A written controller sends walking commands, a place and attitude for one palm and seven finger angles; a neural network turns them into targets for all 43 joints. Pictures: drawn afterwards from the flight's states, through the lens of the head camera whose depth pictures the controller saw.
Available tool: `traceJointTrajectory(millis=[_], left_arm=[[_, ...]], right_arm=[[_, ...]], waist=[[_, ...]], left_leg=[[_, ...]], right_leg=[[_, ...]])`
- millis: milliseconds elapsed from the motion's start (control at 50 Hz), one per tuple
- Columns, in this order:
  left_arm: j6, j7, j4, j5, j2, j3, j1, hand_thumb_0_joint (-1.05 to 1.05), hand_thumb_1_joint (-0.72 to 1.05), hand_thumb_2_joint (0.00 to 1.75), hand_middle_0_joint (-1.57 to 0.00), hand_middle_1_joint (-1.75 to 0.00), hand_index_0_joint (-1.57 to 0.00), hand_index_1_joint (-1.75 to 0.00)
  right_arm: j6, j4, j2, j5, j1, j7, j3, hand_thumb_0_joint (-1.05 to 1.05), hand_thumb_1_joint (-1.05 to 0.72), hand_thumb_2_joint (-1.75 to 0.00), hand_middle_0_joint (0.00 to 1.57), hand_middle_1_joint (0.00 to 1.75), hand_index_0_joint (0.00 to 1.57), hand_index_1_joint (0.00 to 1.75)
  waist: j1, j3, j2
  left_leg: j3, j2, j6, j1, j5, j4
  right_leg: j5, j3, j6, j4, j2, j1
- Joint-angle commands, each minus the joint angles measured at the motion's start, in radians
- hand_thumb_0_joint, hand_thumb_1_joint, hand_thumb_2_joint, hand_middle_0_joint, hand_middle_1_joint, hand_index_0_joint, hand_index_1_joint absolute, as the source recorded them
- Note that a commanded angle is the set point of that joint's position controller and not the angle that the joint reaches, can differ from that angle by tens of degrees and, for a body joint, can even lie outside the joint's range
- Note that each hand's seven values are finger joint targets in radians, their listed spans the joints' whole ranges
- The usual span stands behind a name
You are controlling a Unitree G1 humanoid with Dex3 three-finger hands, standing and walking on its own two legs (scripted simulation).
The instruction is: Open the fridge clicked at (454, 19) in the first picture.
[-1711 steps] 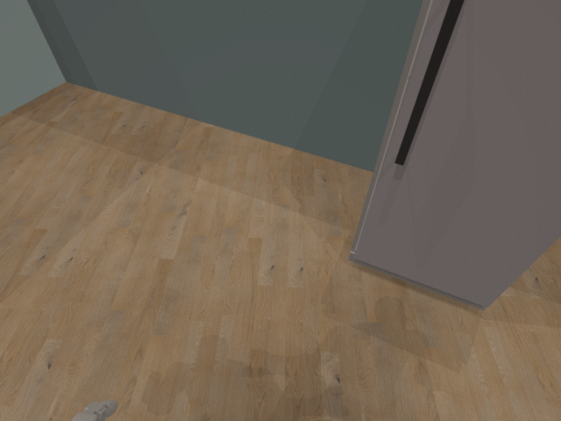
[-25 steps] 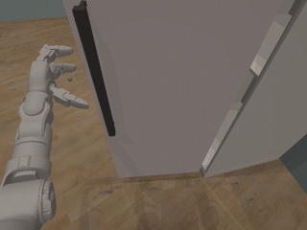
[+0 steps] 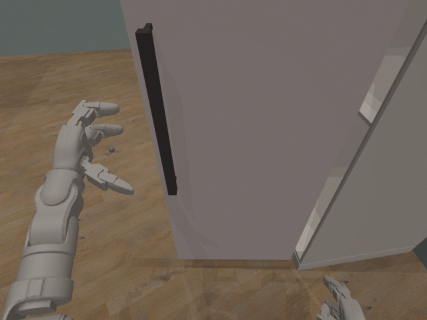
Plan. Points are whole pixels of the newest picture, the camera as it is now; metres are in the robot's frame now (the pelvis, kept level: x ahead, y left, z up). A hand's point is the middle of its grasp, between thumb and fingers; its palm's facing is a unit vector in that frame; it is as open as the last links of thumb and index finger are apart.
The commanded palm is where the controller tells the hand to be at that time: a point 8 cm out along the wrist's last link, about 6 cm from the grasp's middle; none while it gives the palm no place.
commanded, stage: slip the hand off the handle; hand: left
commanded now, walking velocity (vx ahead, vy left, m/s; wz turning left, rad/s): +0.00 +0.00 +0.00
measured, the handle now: (163, 127) +0.51 +0.16 +0.10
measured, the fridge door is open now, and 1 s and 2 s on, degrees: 81 81 81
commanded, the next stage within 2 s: draw the hand back to the body in 0.28 s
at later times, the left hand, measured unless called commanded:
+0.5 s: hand (109, 154) +0.33 +0.21 +0.18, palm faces +0.07 -1.00 +0.03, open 14.7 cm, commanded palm +0.29 +0.26 +0.17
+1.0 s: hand (72, 187) +0.26 +0.24 +0.17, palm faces +0.30 -0.94 -0.16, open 14.2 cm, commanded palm +0.22 +0.28 +0.17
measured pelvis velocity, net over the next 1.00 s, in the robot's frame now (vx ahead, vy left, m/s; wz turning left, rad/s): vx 0.00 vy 0.00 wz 0.01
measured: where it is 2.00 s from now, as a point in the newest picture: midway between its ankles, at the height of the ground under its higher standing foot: outside the picture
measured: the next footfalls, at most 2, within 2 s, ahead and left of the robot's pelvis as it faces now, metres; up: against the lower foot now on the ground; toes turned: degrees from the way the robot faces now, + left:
none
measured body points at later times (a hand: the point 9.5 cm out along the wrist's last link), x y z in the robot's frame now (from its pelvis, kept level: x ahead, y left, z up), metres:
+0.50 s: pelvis +0.00 -0.01 +0.00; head -0.02 -0.02 +0.45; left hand +0.32 +0.26 +0.18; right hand +0.16 -0.25 -0.09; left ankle +0.02 +0.13 -0.74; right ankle +0.00 -0.11 -0.74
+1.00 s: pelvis +0.00 +0.00 +0.00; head -0.03 -0.01 +0.45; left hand +0.24 +0.29 +0.18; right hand +0.22 -0.21 -0.05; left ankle +0.02 +0.13 -0.74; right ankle +0.00 -0.11 -0.74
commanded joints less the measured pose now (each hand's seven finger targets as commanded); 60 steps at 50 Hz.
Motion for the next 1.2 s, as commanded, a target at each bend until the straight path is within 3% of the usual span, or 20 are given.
traceJointTrajectory(millis=[0,60,120,240,380,400,440,480,540,620,780,820,880,900,920,940,960,1040,1140,1180], left_arm=[[-0.031,0.003,-0.261,-0.023,0.198,0.063,-0.338,0.00,-0.55,0.20,-0.25,-1.15,-0.25,-1.15],[-0.048,0.003,-0.317,-0.029,0.229,0.102,-0.281,0.00,-0.55,0.20,-0.25,-1.15,-0.25,-1.15],[-0.068,0.000,-0.351,-0.029,0.193,0.066,-0.292,0.00,-0.55,0.20,-0.25,-1.15,-0.25,-1.15],[-0.055,-0.008,-0.285,-0.034,0.224,0.080,-0.333,0.00,-0.55,0.20,-0.25,-1.15,-0.25,-1.15],[-0.056,-0.027,-0.279,-0.045,0.228,0.092,-0.286,0.00,-0.55,0.20,-0.25,-1.15,-0.25,-1.15],[0.081,-0.070,-0.154,-0.217,0.197,0.147,-0.281,0.00,-0.55,0.20,-0.25,-1.15,-0.25,-1.15],[0.193,-0.104,-0.290,-0.236,0.239,0.166,-0.350,0.00,-0.55,0.20,-0.25,-1.15,-0.25,-1.15],[0.237,-0.074,-0.324,-0.180,0.260,0.183,-0.249,0.00,-0.55,0.20,-0.25,-1.15,-0.25,-1.15],[0.232,-0.012,-0.390,-0.124,0.212,0.167,-0.127,0.00,-0.55,0.20,-0.25,-1.15,-0.25,-1.15],[0.208,-0.023,-0.480,-0.163,0.207,0.204,-0.066,0.00,-0.55,0.20,-0.25,-1.15,-0.25,-1.15],[0.213,-0.057,-0.585,-0.149,0.176,0.128,-0.089,0.00,-0.55,0.20,-0.25,-1.15,-0.25,-1.15],[0.214,-0.065,-0.603,-0.153,0.159,0.110,-0.082,0.00,-0.48,0.24,-0.25,-1.11,-0.25,-1.11],[0.213,-0.074,-0.620,-0.173,0.195,0.165,-0.006,0.00,-0.37,0.29,-0.24,-1.04,-0.24,-1.04],[0.089,0.089,-0.726,-0.042,0.281,0.203,0.040,0.00,-0.33,0.31,-0.24,-1.02,-0.24,-1.02],[0.057,0.149,-0.590,-0.023,0.178,0.161,0.197,0.00,-0.30,0.32,-0.24,-1.00,-0.24,-1.00],[0.043,0.169,-0.579,-0.015,0.132,0.126,0.257,0.00,-0.26,0.34,-0.24,-0.98,-0.24,-0.98],[0.022,0.187,-0.602,-0.004,0.147,0.139,0.288,0.00,-0.22,0.36,-0.24,-0.96,-0.24,-0.96],[-0.062,0.236,-0.730,0.031,0.153,0.119,0.258,0.00,-0.08,0.43,-0.23,-0.87,-0.23,-0.87],[-0.109,0.277,-0.755,0.062,0.164,0.121,0.276,0.00,0.10,0.51,-0.23,-0.77,-0.23,-0.77],[-0.119,0.283,-0.748,0.065,0.175,0.140,0.322,0.00,0.17,0.55,-0.22,-0.73,-0.22,-0.73]], right_arm=[[-0.057,-0.143,-0.130,0.004,-0.110,-0.023,-0.036,0.00,-0.90,-0.90,0.20,0.30,0.20,0.30],[-0.065,-0.150,-0.131,-0.002,-0.123,-0.024,-0.034,0.00,-0.90,-0.90,0.20,0.30,0.20,0.30],[-0.077,-0.150,-0.122,-0.003,-0.131,-0.026,-0.029,0.00,-0.90,-0.90,0.20,0.30,0.20,0.30],[-0.087,-0.118,-0.130,-0.001,-0.130,-0.040,-0.024,0.00,-0.90,-0.90,0.20,0.30,0.20,0.30],[-0.100,-0.124,-0.132,0.000,-0.121,-0.038,-0.031,0.00,-0.90,-0.90,0.20,0.30,0.20,0.30],[-0.104,-0.125,-0.148,0.031,-0.171,-0.050,-0.026,0.00,-0.90,-0.90,0.20,0.30,0.20,0.30],[-0.112,-0.148,-0.141,0.035,-0.192,-0.065,-0.023,0.00,-0.90,-0.90,0.20,0.30,0.20,0.30],[-0.115,-0.160,-0.136,0.028,-0.188,-0.061,-0.016,0.00,-0.90,-0.90,0.20,0.30,0.20,0.30],[-0.105,-0.171,-0.129,0.018,-0.170,-0.039,-0.020,0.00,-0.90,-0.90,0.20,0.30,0.20,0.30],[-0.102,-0.182,-0.134,0.015,-0.178,-0.036,-0.025,0.00,-0.90,-0.90,0.20,0.30,0.20,0.30],[-0.120,-0.174,-0.130,0.018,-0.195,-0.058,-0.011,0.00,-0.90,-0.90,0.20,0.30,0.20,0.30],[-0.125,-0.174,-0.125,0.016,-0.203,-0.064,-0.004,0.00,-0.90,-0.90,0.20,0.30,0.20,0.30],[-0.132,-0.176,-0.131,0.011,-0.206,-0.066,-0.005,0.00,-0.90,-0.90,0.20,0.30,0.20,0.30],[-0.148,-0.187,-0.107,-0.040,-0.192,-0.047,-0.006,0.00,-0.90,-0.90,0.20,0.30,0.20,0.30],[-0.141,-0.147,-0.108,-0.049,-0.176,-0.039,-0.009,0.00,-0.90,-0.90,0.20,0.30,0.20,0.30],[-0.134,-0.151,-0.106,-0.048,-0.172,-0.027,-0.007,0.00,-0.90,-0.90,0.20,0.30,0.20,0.30],[-0.125,-0.147,-0.110,-0.049,-0.164,-0.019,-0.016,0.00,-0.90,-0.90,0.20,0.30,0.20,0.30],[-0.113,-0.156,-0.100,-0.055,-0.173,-0.012,-0.023,0.00,-0.90,-0.90,0.20,0.30,0.20,0.30],[-0.112,-0.141,-0.100,-0.064,-0.173,-0.019,-0.030,0.00,-0.90,-0.90,0.20,0.30,0.20,0.30],[-0.109,-0.136,-0.102,-0.066,-0.172,-0.019,-0.034,0.00,-0.90,-0.90,0.20,0.30,0.20,0.30]], waist=[[-0.009,-0.162,-0.002],[0.005,-0.185,-0.012],[-0.005,-0.164,-0.003],[-0.020,-0.112,0.004],[0.003,-0.195,0.012],[0.038,-0.230,-0.053],[0.051,-0.275,-0.011],[0.062,-0.245,0.019],[0.049,-0.173,0.010],[0.047,-0.189,-0.074],[0.022,-0.107,0.092],[0.024,-0.108,0.092],[0.042,-0.164,0.027],[0.054,-0.053,0.038],[0.037,-0.014,-0.024],[0.038,-0.010,-0.050],[0.045,-0.043,-0.070],[0.040,-0.091,0.064],[0.037,-0.077,0.075],[0.042,-0.072,0.037]], left_leg=[[-0.022,-0.044,0.035,0.083,0.103,-0.070],[-0.019,-0.044,0.037,0.096,0.122,-0.060],[-0.023,-0.045,0.035,0.094,0.094,-0.067],[-0.022,-0.047,0.034,0.068,0.038,-0.067],[-0.024,-0.051,0.034,0.084,0.091,-0.058],[-0.039,-0.061,0.033,0.069,0.077,-0.075],[-0.034,-0.062,0.035,0.110,0.124,-0.085],[-0.029,-0.059,0.039,0.103,0.163,-0.084],[-0.024,-0.049,0.036,0.099,0.194,-0.087],[-0.019,-0.046,0.039,0.117,0.221,-0.081],[-0.025,-0.046,0.035,0.152,0.167,-0.095],[-0.037,-0.047,0.034,0.160,0.163,-0.103],[-0.041,-0.047,0.036,0.170,0.188,-0.104],[-0.017,-0.053,0.028,0.142,0.166,-0.101],[-0.012,-0.048,0.023,0.114,0.130,-0.113],[-0.019,-0.047,0.022,0.100,0.124,-0.124],[-0.016,-0.041,0.023,0.115,0.130,-0.127],[0.000,-0.039,0.022,0.167,0.122,-0.146],[-0.002,-0.041,0.024,0.182,0.125,-0.161],[-0.007,-0.041,0.027,0.175,0.137,-0.162]], right_leg=[[0.138,0.039,-0.006,-0.086,0.029,0.003],[0.161,0.045,-0.004,-0.079,0.029,0.023],[0.123,0.043,-0.004,-0.086,0.029,0.008],[0.054,0.058,0.002,-0.112,0.021,-0.024],[0.130,0.060,-0.002,-0.084,0.016,0.025],[0.144,0.070,-0.010,-0.108,0.008,0.101],[0.198,0.063,-0.003,-0.112,0.005,0.140],[0.231,0.050,0.001,-0.093,0.007,0.116],[0.246,0.033,-0.004,-0.085,0.018,0.075],[0.307,0.033,0.005,-0.078,0.024,0.098],[0.184,0.028,-0.007,-0.113,0.036,0.032],[0.171,0.020,-0.010,-0.116,0.038,0.034],[0.202,0.017,-0.007,-0.110,0.038,0.070],[0.164,0.036,-0.003,-0.164,0.027,0.040],[0.140,0.016,-0.002,-0.162,0.023,0.030],[0.138,0.014,-0.002,-0.158,0.022,0.039],[0.142,0.020,-0.004,-0.162,0.027,0.067],[0.128,0.032,-0.007,-0.171,0.026,0.094],[0.120,0.029,-0.008,-0.186,0.028,0.108],[0.133,0.029,-0.008,-0.188,0.027,0.120]])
